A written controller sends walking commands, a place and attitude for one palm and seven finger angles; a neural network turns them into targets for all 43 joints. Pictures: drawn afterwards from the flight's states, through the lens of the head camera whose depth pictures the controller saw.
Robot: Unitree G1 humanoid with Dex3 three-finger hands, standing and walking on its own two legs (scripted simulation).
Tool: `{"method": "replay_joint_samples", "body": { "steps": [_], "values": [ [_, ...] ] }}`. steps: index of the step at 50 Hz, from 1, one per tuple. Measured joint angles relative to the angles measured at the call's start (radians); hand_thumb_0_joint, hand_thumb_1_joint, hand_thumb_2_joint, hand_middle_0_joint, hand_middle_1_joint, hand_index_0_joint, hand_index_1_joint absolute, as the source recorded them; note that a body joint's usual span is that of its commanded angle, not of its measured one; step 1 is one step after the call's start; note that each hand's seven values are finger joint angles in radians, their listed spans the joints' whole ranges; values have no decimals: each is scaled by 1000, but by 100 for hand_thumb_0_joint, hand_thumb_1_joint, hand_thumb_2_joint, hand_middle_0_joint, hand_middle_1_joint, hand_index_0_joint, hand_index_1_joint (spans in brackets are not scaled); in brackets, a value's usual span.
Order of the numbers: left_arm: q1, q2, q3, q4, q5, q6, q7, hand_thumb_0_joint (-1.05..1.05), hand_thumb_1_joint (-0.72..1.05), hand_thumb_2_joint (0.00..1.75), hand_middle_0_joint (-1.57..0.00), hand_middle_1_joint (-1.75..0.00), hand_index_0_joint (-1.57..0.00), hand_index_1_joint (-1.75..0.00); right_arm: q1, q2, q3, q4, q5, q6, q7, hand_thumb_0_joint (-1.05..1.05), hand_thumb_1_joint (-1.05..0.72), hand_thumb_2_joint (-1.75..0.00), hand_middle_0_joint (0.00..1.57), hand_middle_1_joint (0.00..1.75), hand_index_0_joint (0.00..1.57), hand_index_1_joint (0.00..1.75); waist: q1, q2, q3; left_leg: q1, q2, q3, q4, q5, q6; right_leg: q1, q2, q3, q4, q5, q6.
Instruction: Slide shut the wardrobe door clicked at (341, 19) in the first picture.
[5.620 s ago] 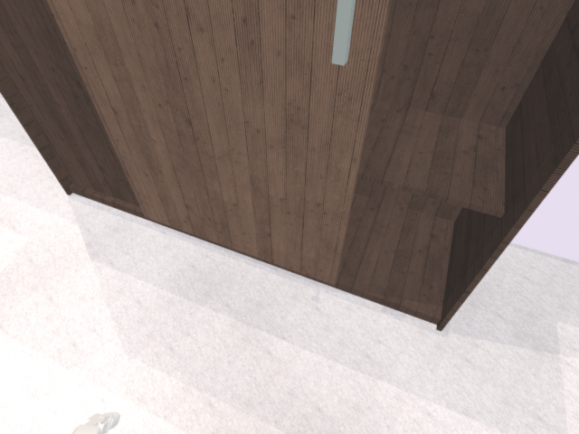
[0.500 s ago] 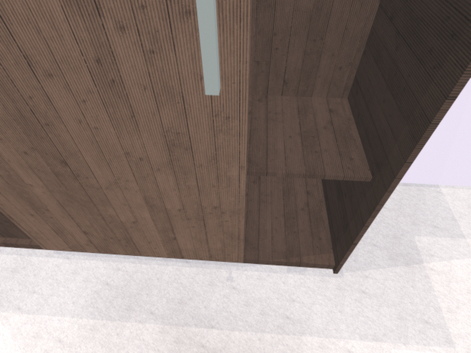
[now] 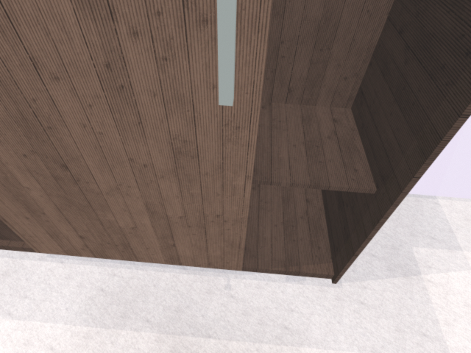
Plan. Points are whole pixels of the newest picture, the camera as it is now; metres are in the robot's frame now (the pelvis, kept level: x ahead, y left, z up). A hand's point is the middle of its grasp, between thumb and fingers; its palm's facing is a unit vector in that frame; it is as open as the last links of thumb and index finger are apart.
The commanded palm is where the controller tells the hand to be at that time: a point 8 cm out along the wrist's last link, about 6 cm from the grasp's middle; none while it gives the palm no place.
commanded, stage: look again from close up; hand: left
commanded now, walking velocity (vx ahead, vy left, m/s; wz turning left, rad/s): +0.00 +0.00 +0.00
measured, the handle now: (228, 36) +0.54 +0.05 +0.28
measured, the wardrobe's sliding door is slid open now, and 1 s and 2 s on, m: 0.40 0.40 0.40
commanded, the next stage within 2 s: shuffle to correct the standing spot in 0.32 s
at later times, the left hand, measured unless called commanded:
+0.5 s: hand out of the picture -0.01 +0.17 -0.17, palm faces +0.01 -0.98 -0.19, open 7.4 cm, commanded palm none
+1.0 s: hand out of the picture -0.02 +0.09 -0.18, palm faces +0.05 -0.99 -0.12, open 7.4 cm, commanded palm none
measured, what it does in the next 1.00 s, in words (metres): lifts its left foot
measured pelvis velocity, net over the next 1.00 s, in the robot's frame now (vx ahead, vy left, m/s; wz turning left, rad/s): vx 0.07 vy -0.05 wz -0.03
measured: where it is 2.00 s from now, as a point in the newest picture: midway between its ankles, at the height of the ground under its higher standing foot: outside the picture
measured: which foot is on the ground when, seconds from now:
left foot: down 0.00-0.76, up 0.78-1.00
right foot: down 0.00-1.00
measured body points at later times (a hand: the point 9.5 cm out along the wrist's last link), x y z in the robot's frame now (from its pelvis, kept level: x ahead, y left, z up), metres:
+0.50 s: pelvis +0.00 +0.00 +0.00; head +0.01 +0.00 +0.45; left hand -0.01 +0.22 -0.16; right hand +0.02 -0.23 -0.15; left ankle +0.00 +0.08 -0.74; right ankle -0.05 -0.13 -0.74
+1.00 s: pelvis +0.07 -0.05 -0.01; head +0.10 -0.04 +0.44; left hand -0.02 +0.14 -0.16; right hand +0.11 -0.28 -0.16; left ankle +0.11 +0.05 -0.73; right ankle -0.03 -0.12 -0.74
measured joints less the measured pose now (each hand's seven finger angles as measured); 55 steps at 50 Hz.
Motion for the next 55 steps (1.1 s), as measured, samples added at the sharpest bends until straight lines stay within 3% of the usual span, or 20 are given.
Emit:
{"method": "replay_joint_samples", "body": {
  "steps": [25,34,37,39,43,45,49,51,55],
  "values": [
    [19,1,-1,30,3,8,-3,1,91,90,-20,-30,-20,-30,-4,3,1,28,2,6,1,0,-91,-90,20,30,20,30,4,-2,2,29,-7,3,-47,20,0,20,-5,3,-31,13,2],
    [53,-4,14,30,19,31,-26,1,91,90,-20,-30,-20,-30,42,25,-19,22,-10,14,-2,0,-91,-90,20,30,20,30,-1,-21,-15,8,5,27,0,-26,-17,-68,-6,-15,102,-77,-52],
    [62,-16,21,29,20,23,-31,1,91,90,-20,-30,-20,-30,69,17,-27,27,-10,16,-4,0,-91,-90,20,30,20,30,-8,12,-18,-8,34,9,46,-58,-37,-52,20,-35,80,-46,-47],
    [76,-22,25,23,18,6,-29,1,91,90,-20,-30,-20,-30,86,14,-28,37,-8,22,-3,0,-91,-90,20,30,20,30,-3,28,-28,-38,53,-5,120,-125,-29,-38,41,-51,64,-61,-59],
    [106,-29,29,20,18,-24,-11,0,91,90,-20,-30,-20,-30,67,22,-29,42,-8,31,0,0,-91,-90,20,30,20,30,19,6,-17,-156,57,-16,408,-242,-25,11,56,-63,5,-54,-85],
    [122,-39,25,29,18,-28,-6,0,91,90,-20,-30,-20,-30,37,22,-30,30,-6,27,2,0,-91,-90,20,30,20,30,25,-2,-4,-197,59,-11,447,-233,-30,40,63,-62,-28,-46,-88],
    [149,-67,8,53,14,-22,0,0,91,90,-20,-30,-20,-30,-40,8,-24,2,5,18,-9,1,-93,-90,20,30,20,30,33,-1,23,-197,51,-7,275,-109,-44,82,79,-50,-51,-52,-81],
    [161,-76,0,62,8,-14,-1,0,91,90,-20,-30,-20,-30,-67,5,-21,-18,9,5,-12,1,-93,-90,20,30,20,30,29,5,33,-147,45,-9,125,62,-40,84,88,-44,-6,-85,-75],
    [125,-62,5,59,-5,14,11,1,91,90,-20,-30,-20,-30,-94,34,-12,-52,14,-8,-23,0,-93,-90,20,30,19,30,32,-38,40,-100,18,21,100,12,1,0,49,-20,213,-188,-37]
  ]
}}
